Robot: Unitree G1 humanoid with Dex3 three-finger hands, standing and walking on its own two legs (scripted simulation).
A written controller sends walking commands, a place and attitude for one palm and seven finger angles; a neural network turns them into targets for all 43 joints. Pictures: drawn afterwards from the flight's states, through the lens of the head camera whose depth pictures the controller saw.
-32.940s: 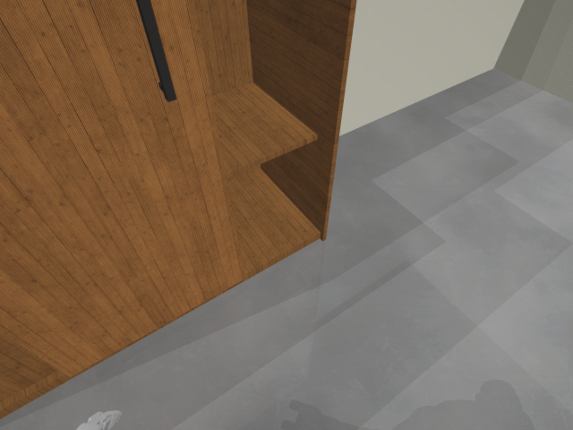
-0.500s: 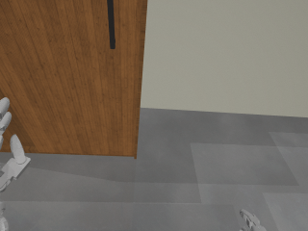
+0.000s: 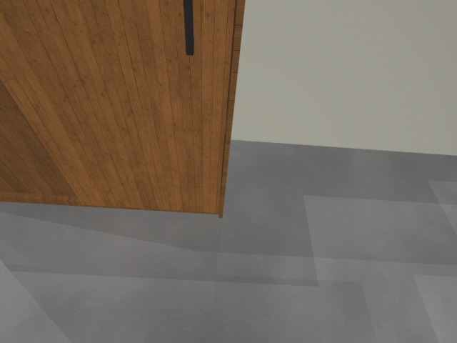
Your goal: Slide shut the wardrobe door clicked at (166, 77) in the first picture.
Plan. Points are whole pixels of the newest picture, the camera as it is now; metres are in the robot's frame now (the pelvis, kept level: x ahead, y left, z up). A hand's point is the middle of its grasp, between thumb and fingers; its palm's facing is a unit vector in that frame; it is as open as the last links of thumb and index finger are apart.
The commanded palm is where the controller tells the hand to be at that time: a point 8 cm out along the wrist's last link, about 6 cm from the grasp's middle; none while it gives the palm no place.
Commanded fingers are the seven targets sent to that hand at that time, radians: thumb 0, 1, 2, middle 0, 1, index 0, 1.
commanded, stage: let the arm hang, fingers relaxed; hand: left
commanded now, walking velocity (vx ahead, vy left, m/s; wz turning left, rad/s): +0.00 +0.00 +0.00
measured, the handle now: out of the picture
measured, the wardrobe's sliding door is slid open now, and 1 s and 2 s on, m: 0.00 0.00 0.00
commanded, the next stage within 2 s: look to check the result in 0.60 s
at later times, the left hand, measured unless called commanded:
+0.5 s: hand out of the picture +0.03 +0.18 -0.17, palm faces +0.00 -0.98 -0.18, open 7.3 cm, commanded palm none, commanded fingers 0.00 0.90 0.90 -0.20 -0.30 -0.20 -0.30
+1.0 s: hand out of the picture +0.01 +0.14 -0.17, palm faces +0.01 -0.99 -0.15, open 7.4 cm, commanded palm none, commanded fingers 0.00 0.90 0.90 -0.20 -0.30 -0.20 -0.30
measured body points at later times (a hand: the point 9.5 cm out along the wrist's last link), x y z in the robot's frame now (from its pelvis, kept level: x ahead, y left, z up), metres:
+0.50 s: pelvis +0.02 +0.01 +0.01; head +0.03 +0.02 +0.46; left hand +0.04 +0.23 -0.15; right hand +0.01 -0.21 -0.14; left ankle +0.02 +0.06 -0.73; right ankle +0.02 -0.15 -0.73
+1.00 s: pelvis +0.02 -0.01 +0.01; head +0.04 +0.00 +0.46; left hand +0.01 +0.20 -0.15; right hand +0.00 -0.22 -0.15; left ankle +0.02 +0.06 -0.73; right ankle +0.02 -0.15 -0.73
